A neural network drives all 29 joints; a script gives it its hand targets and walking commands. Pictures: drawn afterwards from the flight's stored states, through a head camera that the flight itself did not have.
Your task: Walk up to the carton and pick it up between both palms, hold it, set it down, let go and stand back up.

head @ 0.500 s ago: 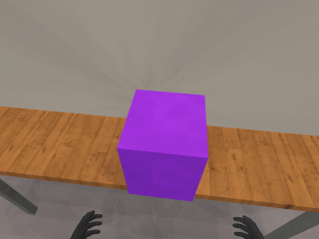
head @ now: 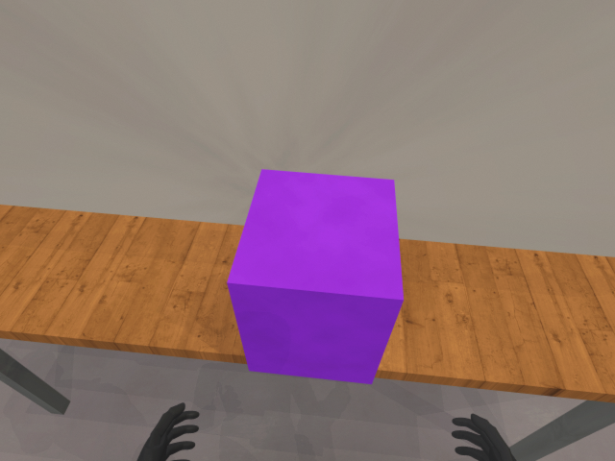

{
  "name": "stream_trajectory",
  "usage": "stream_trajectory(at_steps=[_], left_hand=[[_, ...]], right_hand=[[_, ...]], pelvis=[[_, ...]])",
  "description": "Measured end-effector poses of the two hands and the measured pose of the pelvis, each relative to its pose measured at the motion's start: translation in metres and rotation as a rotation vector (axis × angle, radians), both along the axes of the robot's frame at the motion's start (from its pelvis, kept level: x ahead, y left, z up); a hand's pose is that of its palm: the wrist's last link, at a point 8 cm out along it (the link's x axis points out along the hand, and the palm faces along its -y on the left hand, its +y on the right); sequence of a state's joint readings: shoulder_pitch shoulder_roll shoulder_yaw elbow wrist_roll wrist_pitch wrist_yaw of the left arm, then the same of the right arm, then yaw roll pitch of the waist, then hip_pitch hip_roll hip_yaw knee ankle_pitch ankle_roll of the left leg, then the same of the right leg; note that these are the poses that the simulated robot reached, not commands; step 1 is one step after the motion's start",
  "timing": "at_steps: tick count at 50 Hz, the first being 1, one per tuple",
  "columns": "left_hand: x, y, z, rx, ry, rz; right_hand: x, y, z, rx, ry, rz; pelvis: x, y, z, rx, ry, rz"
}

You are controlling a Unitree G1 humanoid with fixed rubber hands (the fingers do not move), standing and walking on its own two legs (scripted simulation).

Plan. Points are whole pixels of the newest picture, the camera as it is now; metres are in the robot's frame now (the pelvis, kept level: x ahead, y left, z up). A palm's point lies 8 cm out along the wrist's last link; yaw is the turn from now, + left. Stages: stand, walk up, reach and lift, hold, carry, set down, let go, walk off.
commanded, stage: let go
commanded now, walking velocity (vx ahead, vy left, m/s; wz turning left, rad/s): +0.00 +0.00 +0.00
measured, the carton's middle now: (318, 279) +0.40 +0.02 -0.01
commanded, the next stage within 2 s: stand in 0.24 s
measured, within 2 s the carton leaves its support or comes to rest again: neither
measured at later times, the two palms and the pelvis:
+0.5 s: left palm out of the picture +0.11 +0.24 -0.12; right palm out of the picture +0.06 -0.26 -0.14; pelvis -0.01 +0.01 -0.02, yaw -7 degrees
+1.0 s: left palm out of the picture +0.08 +0.27 -0.14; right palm out of the picture -0.07 -0.16 -0.15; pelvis -0.03 +0.06 -0.01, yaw -16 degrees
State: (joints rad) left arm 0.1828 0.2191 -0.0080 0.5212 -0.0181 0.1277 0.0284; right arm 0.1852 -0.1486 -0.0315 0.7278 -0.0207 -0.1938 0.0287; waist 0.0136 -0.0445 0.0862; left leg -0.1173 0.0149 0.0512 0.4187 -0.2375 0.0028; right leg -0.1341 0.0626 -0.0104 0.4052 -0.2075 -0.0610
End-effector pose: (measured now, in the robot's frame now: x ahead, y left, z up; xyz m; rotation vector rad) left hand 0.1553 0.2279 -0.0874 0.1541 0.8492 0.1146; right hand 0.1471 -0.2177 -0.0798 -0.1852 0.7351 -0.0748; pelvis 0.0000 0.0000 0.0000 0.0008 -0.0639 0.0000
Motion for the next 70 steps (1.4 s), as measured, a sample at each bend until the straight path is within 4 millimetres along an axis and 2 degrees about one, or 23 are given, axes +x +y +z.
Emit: stream_trajectory(at_steps=[13, 16, 20, 23, 26, 31, 38, 42, 47, 54, 63, 70], left_hand=[[-0.003, 0.005, -0.001, 0.006, 0.002, -0.007], [-0.01, 0.008, -0.006, 0.039, 0.0, -0.06], [-0.027, 0.013, -0.017, 0.072, 0.049, -0.088], [-0.039, 0.014, -0.024, 0.088, 0.08, -0.089], [-0.053, 0.017, -0.03, 0.091, 0.12, -0.083], [-0.071, 0.021, -0.039, 0.062, 0.21, -0.103], [-0.064, 0.033, -0.051, 0.015, 0.234, -0.156], [-0.062, 0.041, -0.052, 0.03, 0.246, -0.193], [-0.066, 0.045, -0.054, 0.064, 0.27, -0.201], [-0.091, 0.038, -0.045, 0.057, 0.328, -0.19], [-0.135, 0.037, -0.056, 0.033, 0.458, -0.174], [-0.163, 0.035, -0.062, 0.014, 0.548, -0.176]], right_hand=[[-0.004, 0.003, -0.003, -0.001, 0.019, -0.001], [-0.011, -0.007, -0.015, -0.011, 0.1, -0.055], [-0.037, -0.028, -0.039, -0.011, 0.194, -0.159], [-0.066, -0.041, -0.056, -0.02, 0.278, -0.215], [-0.098, -0.043, -0.061, -0.032, 0.371, -0.246], [-0.138, -0.029, -0.05, -0.039, 0.426, -0.301], [-0.185, 0.004, -0.042, -0.046, 0.451, -0.381], [-0.197, 0.024, -0.047, -0.012, 0.438, -0.411], [-0.204, 0.045, -0.064, 0.056, 0.433, -0.427], [-0.228, 0.068, -0.07, 0.136, 0.502, -0.445], [-0.264, 0.074, -0.066, 0.123, 0.604, -0.473], [-0.276, 0.081, -0.067, 0.125, 0.646, -0.483]], pelvis=[[-0.002, 0.005, -0.001, -0.002, 0.0, -0.006], [-0.003, 0.008, -0.006, 0.001, 0.028, -0.045], [-0.004, 0.01, -0.018, 0.009, 0.042, -0.083], [-0.004, 0.011, -0.025, 0.003, 0.054, -0.101], [-0.008, 0.015, -0.024, 0.004, 0.068, -0.126], [-0.015, 0.025, -0.014, -0.003, 0.079, -0.169], [-0.021, 0.046, -0.011, -0.003, 0.071, -0.215], [-0.024, 0.054, -0.011, 0.014, 0.065, -0.245], [-0.028, 0.059, -0.015, 0.042, 0.064, -0.279], [-0.033, 0.064, -0.005, 0.009, 0.049, -0.288], [-0.04, 0.066, -0.002, 0.003, 0.04, -0.293], [-0.042, 0.069, -0.002, 0.003, 0.039, -0.295]])
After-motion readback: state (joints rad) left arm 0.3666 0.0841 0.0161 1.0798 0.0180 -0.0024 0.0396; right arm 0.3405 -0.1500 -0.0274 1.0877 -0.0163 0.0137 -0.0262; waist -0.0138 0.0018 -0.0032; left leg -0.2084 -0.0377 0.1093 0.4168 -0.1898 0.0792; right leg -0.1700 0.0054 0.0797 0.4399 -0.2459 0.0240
